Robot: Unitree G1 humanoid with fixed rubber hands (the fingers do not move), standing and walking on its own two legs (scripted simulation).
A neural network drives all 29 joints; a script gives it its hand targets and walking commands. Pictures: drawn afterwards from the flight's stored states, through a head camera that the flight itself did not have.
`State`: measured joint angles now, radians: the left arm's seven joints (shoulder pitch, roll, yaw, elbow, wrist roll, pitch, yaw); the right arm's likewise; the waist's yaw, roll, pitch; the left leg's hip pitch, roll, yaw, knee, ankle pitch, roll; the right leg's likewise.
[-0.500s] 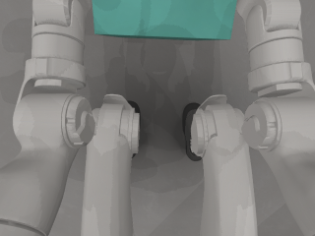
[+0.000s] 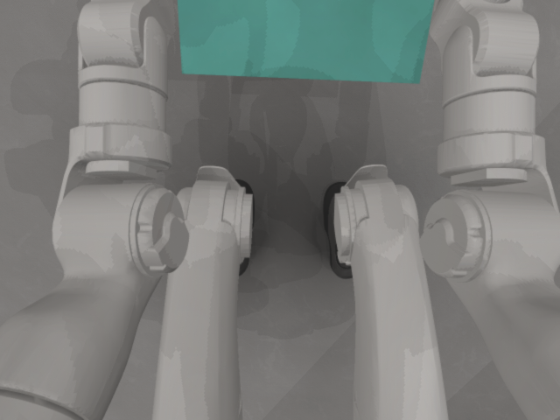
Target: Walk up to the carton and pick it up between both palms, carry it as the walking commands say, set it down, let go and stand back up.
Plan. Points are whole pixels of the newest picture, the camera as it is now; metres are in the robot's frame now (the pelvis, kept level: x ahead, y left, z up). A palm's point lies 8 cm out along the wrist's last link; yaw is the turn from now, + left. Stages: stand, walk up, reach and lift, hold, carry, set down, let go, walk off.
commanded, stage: reach and lift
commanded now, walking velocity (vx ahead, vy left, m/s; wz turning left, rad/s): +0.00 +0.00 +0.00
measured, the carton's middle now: out of the picture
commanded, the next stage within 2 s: none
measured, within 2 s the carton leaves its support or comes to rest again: neither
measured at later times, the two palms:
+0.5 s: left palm out of the picture +0.54 +0.15 -0.05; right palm out of the picture +0.54 -0.15 -0.06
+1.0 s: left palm out of the picture +0.52 +0.14 +0.01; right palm out of the picture +0.51 -0.15 +0.01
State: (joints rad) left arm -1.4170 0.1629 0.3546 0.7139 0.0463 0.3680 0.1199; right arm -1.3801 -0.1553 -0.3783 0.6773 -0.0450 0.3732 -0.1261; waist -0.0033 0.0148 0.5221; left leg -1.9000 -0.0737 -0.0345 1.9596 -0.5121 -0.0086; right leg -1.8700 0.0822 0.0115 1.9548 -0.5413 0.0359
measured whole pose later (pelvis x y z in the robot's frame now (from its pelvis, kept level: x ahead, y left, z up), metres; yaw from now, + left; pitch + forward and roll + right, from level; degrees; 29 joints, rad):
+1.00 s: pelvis -0.01 +0.00 +0.10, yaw +0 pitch +19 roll -1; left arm -1.29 0.09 0.40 0.62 0.12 0.44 0.09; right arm -1.24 -0.09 -0.39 0.58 -0.09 0.44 -0.10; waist 0.00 0.01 0.52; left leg -1.52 -0.07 -0.04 1.63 -0.43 -0.01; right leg -1.50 0.08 0.04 1.63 -0.45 0.03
